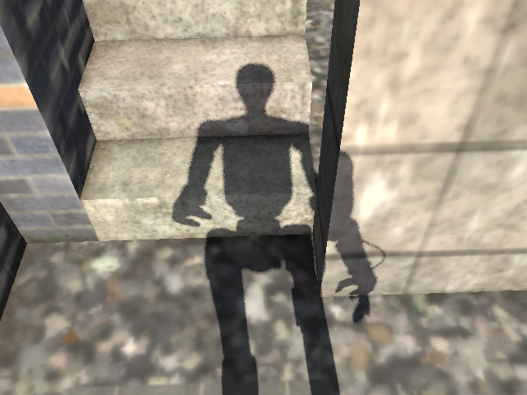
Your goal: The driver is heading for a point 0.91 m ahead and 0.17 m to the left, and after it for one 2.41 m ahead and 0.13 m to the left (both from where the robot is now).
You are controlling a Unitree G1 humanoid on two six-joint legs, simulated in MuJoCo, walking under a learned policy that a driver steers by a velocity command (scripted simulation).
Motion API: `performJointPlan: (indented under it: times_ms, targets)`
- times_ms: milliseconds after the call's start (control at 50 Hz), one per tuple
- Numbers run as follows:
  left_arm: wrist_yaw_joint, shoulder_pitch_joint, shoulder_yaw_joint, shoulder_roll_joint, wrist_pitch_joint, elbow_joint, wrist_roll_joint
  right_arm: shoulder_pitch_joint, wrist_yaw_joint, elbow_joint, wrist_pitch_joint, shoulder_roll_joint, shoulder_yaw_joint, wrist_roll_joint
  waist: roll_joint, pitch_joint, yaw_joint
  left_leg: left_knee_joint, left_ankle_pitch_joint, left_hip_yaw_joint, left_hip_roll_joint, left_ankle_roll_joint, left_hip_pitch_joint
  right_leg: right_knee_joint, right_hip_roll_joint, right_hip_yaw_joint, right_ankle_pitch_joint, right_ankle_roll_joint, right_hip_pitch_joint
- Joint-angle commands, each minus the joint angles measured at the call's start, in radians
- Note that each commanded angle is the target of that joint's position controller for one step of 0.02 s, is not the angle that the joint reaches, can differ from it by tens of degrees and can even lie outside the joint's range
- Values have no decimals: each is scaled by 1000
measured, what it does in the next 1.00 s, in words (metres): walks ahead, turning left: right foot, then left foot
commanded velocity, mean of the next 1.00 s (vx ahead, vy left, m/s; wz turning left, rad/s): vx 1.00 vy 0.00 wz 0.57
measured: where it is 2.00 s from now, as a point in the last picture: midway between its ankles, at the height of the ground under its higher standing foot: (164, 361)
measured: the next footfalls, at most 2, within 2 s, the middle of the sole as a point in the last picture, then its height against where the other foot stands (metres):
right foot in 0.22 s outside the picture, level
left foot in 0.66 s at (196, 333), level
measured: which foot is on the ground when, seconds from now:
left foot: down 0.00-0.24, up 0.26-0.64, down 0.66-1.00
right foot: up 0.00-0.20, down 0.22-0.66, up 0.68-1.00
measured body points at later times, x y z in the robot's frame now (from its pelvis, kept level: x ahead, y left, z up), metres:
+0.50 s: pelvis +0.44 -0.01 +0.00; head +0.46 +0.03 +0.45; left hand +0.27 +0.25 -0.13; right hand +0.70 -0.19 -0.07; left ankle +0.50 +0.13 -0.64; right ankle +0.39 -0.17 -0.74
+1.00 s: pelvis +0.67 +0.21 +0.02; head +0.67 +0.23 +0.47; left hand +0.73 +0.52 -0.08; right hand +0.84 +0.01 -0.10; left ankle +0.65 +0.17 -0.72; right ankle +0.84 +0.16 -0.66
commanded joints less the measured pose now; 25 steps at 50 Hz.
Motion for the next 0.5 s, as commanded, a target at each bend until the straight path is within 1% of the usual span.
performJointPlan:
  times_ms: [20, 40, 60, 80, 100, 120, 140, 160, 180, 200, 220, 240, 260, 280, 300, 320, 340, 360, 380, 400, 420, 440, 460, 480, 500]
  targets:
    - [-8, -121, 10, 106, -6, -133, -13, -106, -2, -114, -49, -129, -21, 2, 5, 143, 63, -346, -84, -402, 266, 164, -243, -256, -36, -38, 143, 56, -13]
    - [-16, -167, 2, 91, -8, -148, -20, -102, -1, -119, -51, -134, -26, 4, 14, 140, 47, -339, -4, -357, 233, 133, -275, -371, -22, -52, 242, 63, 65]
    - [-22, -198, -4, 71, -9, -157, -27, -90, 1, -118, -51, -146, -32, 9, 26, 121, 29, -327, 81, -329, 214, 105, -287, -456, -1, -66, 327, 63, 147]
    - [-24, -214, -10, 53, -11, -163, -31, -80, 7, -100, -55, -162, -38, 20, 23, 108, 20, -310, 169, -294, 191, 80, -313, -565, 12, -74, 424, 54, 258]
    - [-19, -221, -6, 57, -8, -162, -35, -49, 13, -90, -56, -177, -44, 24, 34, 72, -2, -295, 264, -303, 198, 69, -269, -591, 40, -98, 454, 52, 313]
    - [-12, -215, -3, 72, -4, -160, -39, -33, 12, -86, -53, -198, -56, 23, 52, 46, -13, -255, 317, -311, 208, 55, -194, -622, 47, -89, 452, 43, 332]
    - [-3, -199, 5, 99, 6, -156, -40, -27, 8, -93, -50, -196, -58, 18, 82, 14, -8, -193, 396, -333, 222, 37, -98, -640, 53, -72, 415, 36, 327]
    - [-1, -175, 11, 115, 4, -152, -22, -23, 4, -93, -41, -190, -56, 21, 72, -18, 0, -110, 486, -342, 222, 18, -21, -681, 65, -68, 359, 21, 358]
    - [13, -122, 26, 145, 10, -130, -29, 5, -3, -81, -30, -188, -49, 16, 71, -69, 27, 15, 621, -332, 215, -2, 20, -683, 99, -86, 219, 7, 428]
    - [26, 22, 40, 177, 6, -99, -29, -22, -3, -85, -25, -219, -54, 7, 69, -141, 114, 216, 654, -316, 194, -19, -21, -682, 85, -82, 133, -10, 595]
    - [46, 220, 64, 237, -2, -63, -17, -57, -4, -101, -38, -205, -48, -2, 65, -248, 215, 468, 509, -295, 163, -19, -162, -636, -28, 13, -45, -39, 830]
    - [55, 374, 87, 307, -21, -41, 17, -70, -6, -155, -48, -38, -3, 9, -146, -374, 238, 782, -76, -185, 106, -17, -378, -710, -331, 353, -375, -96, 1051]
    - [40, 328, 112, 371, -19, -18, 15, -5, -9, -216, -35, -20, 19, 45, -408, -489, 145, 977, -280, -90, 110, -25, -581, -881, -487, 826, -523, -186, 1114]
    - [35, 241, 100, 244, -14, -27, -4, -106, -19, -184, -12, -105, 11, 25, -178, -305, 155, 977, -158, -77, 202, -14, -654, -925, -396, 685, -587, -148, 973]
    - [33, 195, 83, 171, -14, -16, -19, -194, -9, -195, -3, -117, 7, 8, -82, -181, 157, 914, -80, -54, 225, -25, -646, -913, -341, 478, -344, -120, 850]
    - [39, 191, 69, 129, -7, 4, -17, -262, 7, -213, 5, -114, 3, -3, -22, -121, 153, 873, -39, -63, 253, -36, -619, -920, -284, 320, -134, -88, 769]
    - [48, 212, 62, 117, -13, 40, -26, -310, 23, -238, 14, -82, 3, -25, -65, -79, 134, 871, -39, -70, 265, -45, -635, -916, -266, 229, 38, -88, 727]
    - [46, 242, 52, 80, -21, 71, -27, -338, 37, -267, 30, -44, 12, -31, -70, -63, 115, 876, -43, -66, 278, -50, -649, -912, -251, 148, 152, -79, 705]
    - [46, 268, 53, 73, -29, 101, -30, -354, 42, -290, 37, -15, 21, -29, -73, -71, 99, 875, -40, -68, 295, -49, -651, -927, -263, 100, 199, -71, 689]
    - [39, 268, 62, 92, -38, 102, -37, -398, 42, -323, 42, -17, 27, -19, -57, -36, 91, 900, -56, -30, 296, -52, -693, -936, -273, 74, 277, -68, 667]
    - [36, 238, 62, 97, -49, 104, -43, -437, 40, -348, 45, -13, 34, -18, -43, -17, 59, 858, -5, -16, 303, -43, -675, -979, -266, -4, 314, -45, 612]
    - [45, 221, 53, 97, -50, 102, -37, -407, 46, -361, 58, 2, 45, -24, -101, -20, 20, 860, 17, -26, 309, -25, -652, -968, -261, -64, 324, -28, 598]
    - [50, 221, 51, 100, -49, 117, -40, -461, 52, -398, 64, 9, 53, -19, -95, 23, 16, 832, 50, -3, 314, -20, -656, -1014, -251, -127, 319, -17, 550]
    - [51, 161, 51, 108, -49, 112, -24, -537, 68, -395, 89, -44, 28, -25, -39, 69, 30, 859, 109, 52, 264, -22, -615, -1014, -147, -275, 395, -1, 474]
    - [39, 75, 75, 182, -49, 77, -12, -542, 77, -438, 80, -93, 15, 2, 16, 89, -7, 709, 181, 86, 274, -26, -527, -1052, -147, -331, 357, -4, 400]
Velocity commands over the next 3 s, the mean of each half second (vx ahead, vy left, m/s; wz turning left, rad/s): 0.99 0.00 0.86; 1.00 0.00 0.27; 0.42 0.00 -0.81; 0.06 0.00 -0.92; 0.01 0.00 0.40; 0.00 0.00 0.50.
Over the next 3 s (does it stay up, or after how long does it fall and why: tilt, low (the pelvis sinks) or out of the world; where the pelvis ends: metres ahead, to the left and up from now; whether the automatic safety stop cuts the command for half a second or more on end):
stays up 0.53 0.22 0.01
